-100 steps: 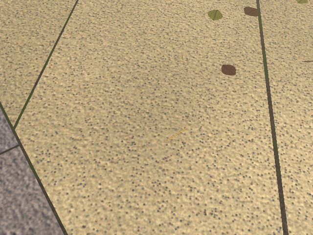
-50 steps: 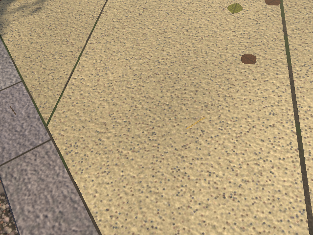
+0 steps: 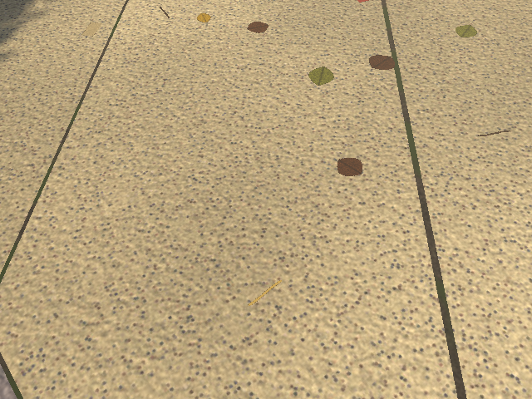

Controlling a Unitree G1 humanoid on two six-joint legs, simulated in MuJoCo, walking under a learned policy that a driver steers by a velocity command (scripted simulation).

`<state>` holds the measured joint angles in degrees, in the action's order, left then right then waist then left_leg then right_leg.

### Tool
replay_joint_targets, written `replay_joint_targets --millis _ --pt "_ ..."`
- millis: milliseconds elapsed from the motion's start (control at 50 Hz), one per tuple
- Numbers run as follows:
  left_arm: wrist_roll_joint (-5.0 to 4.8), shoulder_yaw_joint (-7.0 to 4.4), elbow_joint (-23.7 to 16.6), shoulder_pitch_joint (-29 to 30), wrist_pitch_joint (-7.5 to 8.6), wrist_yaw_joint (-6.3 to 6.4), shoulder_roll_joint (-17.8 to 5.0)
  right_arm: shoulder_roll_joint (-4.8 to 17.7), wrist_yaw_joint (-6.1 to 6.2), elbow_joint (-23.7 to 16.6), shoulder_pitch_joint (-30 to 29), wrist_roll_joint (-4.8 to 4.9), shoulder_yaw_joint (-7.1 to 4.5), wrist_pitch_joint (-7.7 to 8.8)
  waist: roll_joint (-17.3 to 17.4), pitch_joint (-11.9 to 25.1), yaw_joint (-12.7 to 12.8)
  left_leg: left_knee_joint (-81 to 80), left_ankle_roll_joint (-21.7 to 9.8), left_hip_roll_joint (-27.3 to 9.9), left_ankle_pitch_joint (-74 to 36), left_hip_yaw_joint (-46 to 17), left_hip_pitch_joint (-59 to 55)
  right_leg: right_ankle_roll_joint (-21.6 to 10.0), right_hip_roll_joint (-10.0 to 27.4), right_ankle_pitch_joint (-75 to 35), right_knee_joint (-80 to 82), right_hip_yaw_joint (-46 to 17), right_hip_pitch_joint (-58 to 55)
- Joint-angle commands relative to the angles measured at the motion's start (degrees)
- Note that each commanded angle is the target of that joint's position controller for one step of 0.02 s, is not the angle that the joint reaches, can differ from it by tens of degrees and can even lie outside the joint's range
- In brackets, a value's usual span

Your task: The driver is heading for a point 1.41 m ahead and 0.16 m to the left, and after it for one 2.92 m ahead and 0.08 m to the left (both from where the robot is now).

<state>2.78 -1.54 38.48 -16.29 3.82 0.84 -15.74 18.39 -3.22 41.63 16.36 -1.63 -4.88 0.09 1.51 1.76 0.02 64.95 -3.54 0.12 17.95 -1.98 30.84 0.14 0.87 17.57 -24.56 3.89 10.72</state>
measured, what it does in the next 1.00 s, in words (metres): walks ahead: left foot, then right foot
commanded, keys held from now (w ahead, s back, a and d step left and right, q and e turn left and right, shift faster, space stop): w+q+shift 0.30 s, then w+shift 0.10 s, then w+e+shift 0.60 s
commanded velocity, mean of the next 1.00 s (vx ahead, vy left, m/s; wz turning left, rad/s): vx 0.97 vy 0.00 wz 0.09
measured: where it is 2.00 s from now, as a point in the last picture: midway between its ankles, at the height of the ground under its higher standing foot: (223, 98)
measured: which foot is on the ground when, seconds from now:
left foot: up 0.00-0.28, down 0.30-0.76, up 0.78-1.00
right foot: down 0.00-0.30, up 0.32-0.74, down 0.76-1.00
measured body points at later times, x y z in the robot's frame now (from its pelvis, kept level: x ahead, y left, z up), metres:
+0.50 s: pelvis +0.38 +0.13 -0.01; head +0.41 +0.13 +0.44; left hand +0.40 +0.40 -0.12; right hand +0.54 -0.11 -0.14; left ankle +0.34 +0.13 -0.74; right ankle +0.46 -0.02 -0.65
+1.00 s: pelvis +0.84 +0.27 +0.00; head +0.86 +0.27 +0.45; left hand +0.75 +0.54 -0.13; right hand +1.12 +0.10 -0.05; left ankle +0.96 +0.49 -0.67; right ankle +0.79 +0.23 -0.74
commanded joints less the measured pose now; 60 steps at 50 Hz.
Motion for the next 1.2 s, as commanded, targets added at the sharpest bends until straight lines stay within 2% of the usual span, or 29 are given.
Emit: replay_joint_targets --millis 20,160,200,260,280,300,320,340,360,400,460,520,640,700,740,760,780,800,820,840,860,900,960,1080,1120,1140,1160,1180,1200 --pt "-0.62 -2.14 -0.1 -6.3 1.6 -0.05 -6.9 2.0 -2.03 -6.7 -8.3 -0.67 0.27 0.1 -8.5 -4.9 3.5 6.5 0.2 -4.6 -5.3 -1.2 22.8 -4.8 15.2 6.1 16.1 -13.3 -13.6" --pt "-0.43 -1.77 5.7 -8.6 3.08 -0.11 -5.6 1.2 -3.91 -11.7 -22.6 -0.59 2.41 -0.36 -5.7 -12.6 2.6 -9.8 -2.0 -4.5 -13.6 7.1 17.7 -3.3 12.8 -16.2 21.0 6.8 -9.2" --pt "-0.42 -2.03 7.1 -9.5 2.84 0.2 -7.6 0.1 -3.82 -12.1 -23.9 -0.26 3.26 -0.21 -5.0 -11.9 1.9 -17.6 -5.1 -1.2 -11.7 12.3 8.7 -2.4 12.0 -40.9 17.5 11.7 -10.2" --pt "-0.38 -3.55 7.3 -9.3 0.82 0.9 -14.0 3.8 -1.97 -8.4 -9.1 0.21 1.8 0.07 -9.3 -0.2 -7.3 -19.1 -9.0 6.2 -3.8 14.2 -10.6 -2.7 15.2 -81.0 -6.4 12.2 -14.9" --pt "-0.39 -3.93 6.2 -7.3 0.14 0.8 -15.2 6.9 -1.0 -4.8 3.5 0.31 0.2 0.36 -9.7 6.2 -12.7 -20.9 -10.7 7.8 -1.5 11.9 -25.8 -3.4 15.9 -79.2 -21.5 10.9 -9.1" --pt "0.14 -3.68 5.8 -6.9 0.04 0.31 -13.6 10.2 0.42 -1.2 11.4 0.13 -1.76 0.36 -5.3 9.8 -14.9 -25.7 -11.7 6.5 0.3 5.1 -42.1 -2.1 12.5 -52.2 -40.1 10.2 3.8" --pt "-0.18 -1.49 2.3 -7.6 0.62 -1.05 -4.3 15.6 1.65 -2.0 4.9 0.17 -3.06 -0.58 11.2 8.2 -6.4 -32.0 -14.8 -8.1 9.0 -20.5 -52.2 0.7 1.6 8.3 -63.3 8.3 27.7" --pt "-1.18 -1.51 -3.3 -5.1 2.09 -1.03 -7.8 18.3 1.7 -5.2 5.5 -0.5 -3.52 -1.12 7.3 19.2 -7.4 -44.6 -21.1 -15.7 14.7 -44.8 -58.4 0.5 -1.1 6.9 -70.7 -5.0 36.7" --pt "-1.32 -1.61 -3.6 0.8 2.9 -1.04 -9.4 15.1 2.51 -3.4 6.4 -0.37 -3.1 -1.03 -0.2 12.3 -8.3 -49.6 -18.7 -15.4 13.1 -41.7 -52.9 -0.1 2.3 0.6 -67.5 -7.5 39.8" --pt "-0.7 -0.55 -1.7 -1.3 2.59 -0.75 -7.3 9.9 3.37 -1.6 2.6 -0.4 -1.54 1.0 -6.3 0.0 -1.5 -50.6 -15.2 -11.9 2.3 -30.0 -32.1 -0.4 7.2 -1.6 -57.4 -6.5 32.5" --pt "0.31 0.11 1.8 -6.3 -1.08 -1.97 -5.0 4.7 3.18 -0.6 0.2 0.27 0.8 4.17 -4.9 -3.7 3.6 -53.4 -12.8 -7.4 -7.5 -17.5 -18.0 0.1 10.0 0.4 -49.5 -6.4 24.2" --pt "-1.41 0.47 -0.7 4.6 -1.92 -2.8 -3.7 4.9 1.85 2.3 5.2 0.69 0.8 6.11 -2.6 -10.2 0.3 -58.3 -7.1 -3.8 -24.3 -6.4 -17.6 -1.4 9.3 -9.4 -38.4 -2.7 29.9" --pt "-2.92 1.19 -0.8 12.2 -0.46 -4.39 -2.4 4.3 2.83 5.4 9.1 0.85 2.26 8.06 -0.4 -8.3 -1.8 -61.7 1.7 -3.7 -62.2 7.2 -28.5 -6.8 -0.5 -29.3 -15.3 4.8 21.5" --pt "-2.62 -0.03 3.1 4.1 -1.15 -4.26 -6.3 8.3 5.41 4.8 6.0 -0.21 1.25 7.23 5.1 -0.7 4.0 -50.0 4.6 -7.4 -88.2 10.4 -38.9 -7.9 -6.5 -25.6 -13.2 7.3 11.7" --pt "-2.42 -2.41 9.4 -16.1 -1.92 -3.52 -11.3 10.6 6.67 3.0 0.0 -1.63 0.38 5.2 5.2 6.1 14.8 -22.5 5.4 -8.6 -94.3 10.6 -34.4 -10.7 -8.5 -18.4 -13.1 5.0 -6.4" --pt "-2.69 -4.14 12.5 -28.9 -2.17 -2.76 -13.5 12.1 6.7 1.8 -7.0 -1.04 -0.4 4.28 0.5 7.2 23.6 8.0 5.4 -3.2 -73.9 12.6 -24.9 -16.1 -4.2 -18.0 -5.6 -1.2 -16.7" --pt "-3.37 -4.33 14.9 -26.5 -3.26 -2.15 -12.9 1.6 5.25 -1.1 -11.5 -2.12 2.37 5.98 -17.6 2.7 17.0 32.7 5.0 9.0 6.6 8.6 3.1 -17.2 0.5 -24.3 -14.1 -9.6 -28.0" --pt "-1.54 -4.53 11.0 -16.3 -2.58 -1.74 -16.0 -2.2 4.4 -5.8 0.1 0.8 4.21 6.71 -18.6 12.4 4.2 40.7 6.0 6.9 12.6 -3.6 19.3 -29.4 11.7 -9.3 -5.0 -40.0 -36.5" --pt "-1.6 -4.44 8.0 -12.6 -2.72 -1.45 -11.9 1.9 3.79 -5.8 -2.2 -0.42 4.77 7.88 -6.0 10.8 6.5 34.4 4.4 3.7 6.6 -7.7 20.9 -29.2 14.8 10.6 8.0 -50.8 -31.1" --pt "-1.63 -3.66 8.5 -10.1 -2.72 -1.09 -8.3 4.0 3.05 -5.8 -4.4 -1.08 4.71 8.44 3.6 1.1 2.9 25.1 2.8 0.2 0.9 -7.1 18.4 -25.2 13.3 16.2 13.1 -47.5 -17.4" --pt "-1.72 -3.39 8.9 -8.1 -2.2 -1.15 -7.7 3.5 2.97 -6.4 -6.2 -2.23 4.9 7.9 6.4 -3.8 0.1 19.1 2.9 -1.8 0.7 -5.8 14.7 -22.4 10.3 12.1 14.2 -42.3 -7.2" --pt "-1.75 -3.0 8.8 -7.0 -0.43 -0.85 -8.3 2.6 2.64 -6.7 -5.8 -3.51 5.78 4.88 5.8 -8.5 -3.1 10.3 5.0 -4.5 1.3 -4.1 8.6 -20.7 5.1 7.7 15.9 -34.8 7.1" --pt "-2.19 -3.86 7.9 -6.3 1.25 -1.34 -10.3 1.9 1.98 -10.5 -14.4 -2.13 6.75 3.82 1.2 -10.5 -1.2 -9.8 7.3 -6.2 -8.3 0.4 -0.2 -19.6 -0.2 -3.4 18.8 -26.4 18.7" --pt "-3.17 -5.6 8.4 -10.9 0.92 -1.91 -12.0 1.5 2.29 -13.1 -22.3 0.08 6.72 4.58 -4.8 -4.8 6.0 -33.7 6.0 -1.5 -23.2 1.8 -8.1 -12.6 -0.5 -26.3 11.1 -25.7 2.2" --pt "-2.67 -6.08 8.0 -10.1 0.79 -1.38 -13.6 4.8 3.17 -11.3 -16.2 -0.08 5.14 5.18 -4.9 0.5 2.9 -36.8 4.8 1.1 -15.7 1.2 -16.4 -10.2 -0.1 -39.2 0.6 -26.2 -3.3" --pt "-2.41 -6.41 7.6 -8.0 0.91 -1.56 -15.4 7.1 3.81 -9.1 -7.2 0.07 3.89 5.59 -4.1 6.2 -2.5 -36.9 4.0 1.2 -11.6 1.2 -26.5 -8.9 -1.5 -42.2 -10.5 -24.9 -2.5" --pt "-2.26 -6.13 6.5 -4.6 1.59 -1.68 -14.2 10.3 4.84 -6.4 5.5 -0.54 2.22 5.98 -3.5 12.4 -9.3 -33.6 2.6 -4.2 -4.5 -2.8 -41.3 -7.9 -3.5 -35.4 -25.5 -23.3 5.9" --pt "-2.83 -3.78 3.9 -4.0 2.3 -1.36 -5.0 14.8 5.83 -4.8 16.4 -2.71 0.49 6.06 8.5 20.4 -11.4 -36.6 0.5 -20.7 18.3 -21.5 -55.6 -7.9 -7.5 -1.1 -45.2 -17.5 19.1" --pt "-4.85 -2.13 0.2 -9.5 1.93 -1.66 -2.7 18.4 5.22 -5.0 10.3 -2.81 -0.55 5.25 24.6 25.0 -4.2 -49.7 -4.9 -30.1 27.2 -52.2 -57.6 -7.0 -8.3 11.3 -56.7 -12.3 31.7"
Velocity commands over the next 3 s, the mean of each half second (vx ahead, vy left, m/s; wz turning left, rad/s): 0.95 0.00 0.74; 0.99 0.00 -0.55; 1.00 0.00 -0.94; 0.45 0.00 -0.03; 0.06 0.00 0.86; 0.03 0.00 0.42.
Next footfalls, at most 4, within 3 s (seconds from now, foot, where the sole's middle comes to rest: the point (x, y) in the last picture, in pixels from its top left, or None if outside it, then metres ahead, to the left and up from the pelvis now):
0.30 left None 0.38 0.14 -0.78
0.76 right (201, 281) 0.83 0.23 -0.78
1.16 left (136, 186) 1.20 0.48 -0.78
1.60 right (232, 117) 1.55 0.18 -0.78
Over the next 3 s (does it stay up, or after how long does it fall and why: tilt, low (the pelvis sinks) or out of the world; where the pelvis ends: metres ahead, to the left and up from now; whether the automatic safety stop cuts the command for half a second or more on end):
stays up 1.75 0.12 0.00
